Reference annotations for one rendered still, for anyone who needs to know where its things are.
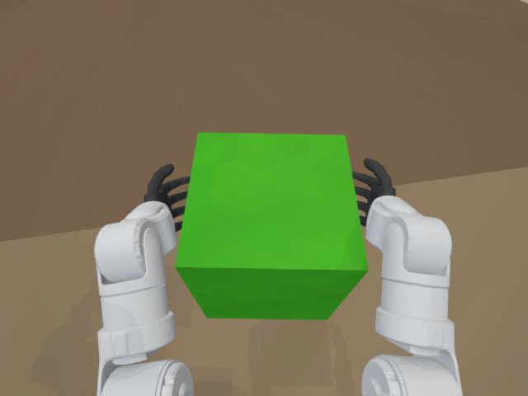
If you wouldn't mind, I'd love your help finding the robot left upper arm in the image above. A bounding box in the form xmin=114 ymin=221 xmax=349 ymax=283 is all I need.
xmin=101 ymin=359 xmax=194 ymax=396

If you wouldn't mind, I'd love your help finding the robot left forearm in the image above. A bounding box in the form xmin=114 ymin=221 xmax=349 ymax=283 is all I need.
xmin=94 ymin=201 xmax=177 ymax=396

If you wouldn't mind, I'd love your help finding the robot right upper arm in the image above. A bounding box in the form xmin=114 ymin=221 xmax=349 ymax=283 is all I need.
xmin=362 ymin=355 xmax=461 ymax=396

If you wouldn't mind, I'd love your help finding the right robot hand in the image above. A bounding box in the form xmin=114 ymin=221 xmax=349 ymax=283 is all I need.
xmin=352 ymin=158 xmax=396 ymax=227

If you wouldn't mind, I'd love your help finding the carton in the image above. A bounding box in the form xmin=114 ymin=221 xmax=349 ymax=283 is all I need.
xmin=175 ymin=132 xmax=369 ymax=320

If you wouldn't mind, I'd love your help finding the left robot hand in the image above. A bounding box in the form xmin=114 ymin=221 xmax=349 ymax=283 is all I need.
xmin=144 ymin=164 xmax=191 ymax=232

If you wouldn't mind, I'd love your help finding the robot right forearm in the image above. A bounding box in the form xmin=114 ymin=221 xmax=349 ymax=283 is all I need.
xmin=365 ymin=196 xmax=463 ymax=396

